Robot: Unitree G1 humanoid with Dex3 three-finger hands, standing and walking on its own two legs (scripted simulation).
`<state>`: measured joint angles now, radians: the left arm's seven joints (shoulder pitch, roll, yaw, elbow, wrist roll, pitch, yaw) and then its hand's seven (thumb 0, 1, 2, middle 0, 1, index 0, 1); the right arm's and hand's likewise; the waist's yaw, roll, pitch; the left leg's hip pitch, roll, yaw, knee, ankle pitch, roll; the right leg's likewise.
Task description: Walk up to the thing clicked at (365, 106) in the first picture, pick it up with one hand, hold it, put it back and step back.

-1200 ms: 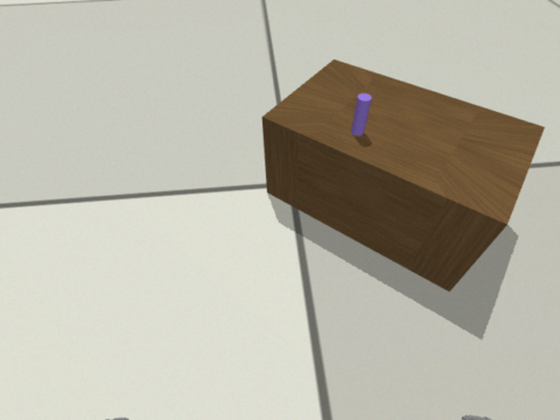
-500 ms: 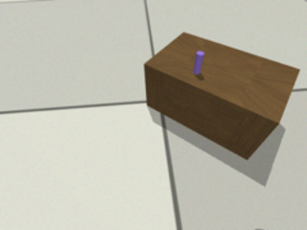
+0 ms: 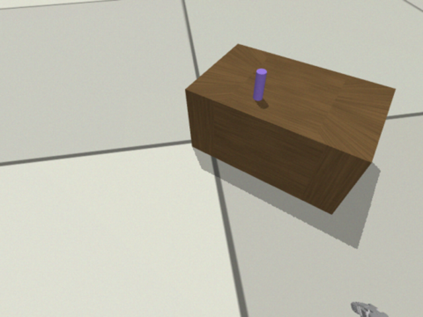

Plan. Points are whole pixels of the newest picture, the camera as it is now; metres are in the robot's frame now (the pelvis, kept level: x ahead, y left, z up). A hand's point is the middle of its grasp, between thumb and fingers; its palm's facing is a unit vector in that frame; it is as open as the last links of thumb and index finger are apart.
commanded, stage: walk up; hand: left
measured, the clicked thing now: (259, 85) +1.09 -0.19 -0.25
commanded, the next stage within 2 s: none
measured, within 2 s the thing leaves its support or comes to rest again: neither
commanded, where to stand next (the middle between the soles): +0.61 -0.13 m, yaw -33 degrees
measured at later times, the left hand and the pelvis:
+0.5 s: hand (143, 277) +0.21 +0.18 -0.14, palm faces -0.21 -0.90 -0.38, open 7.4 cm; pelvis +0.14 -0.08 -0.01, yaw -15 degrees
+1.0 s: hand (180, 155) +0.56 +0.13 -0.13, palm faces -0.48 -0.77 -0.42, open 7.4 cm; pelvis +0.34 -0.07 -0.01, yaw -25 degrees
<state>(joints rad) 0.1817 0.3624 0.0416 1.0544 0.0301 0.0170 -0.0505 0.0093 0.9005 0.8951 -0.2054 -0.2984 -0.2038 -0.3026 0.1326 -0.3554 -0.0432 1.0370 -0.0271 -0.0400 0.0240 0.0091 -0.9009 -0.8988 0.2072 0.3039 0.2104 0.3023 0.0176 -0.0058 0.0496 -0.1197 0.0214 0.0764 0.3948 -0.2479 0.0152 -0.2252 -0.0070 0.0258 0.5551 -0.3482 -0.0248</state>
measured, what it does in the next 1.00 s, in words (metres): walks ahead, turning right: right foot, then left foot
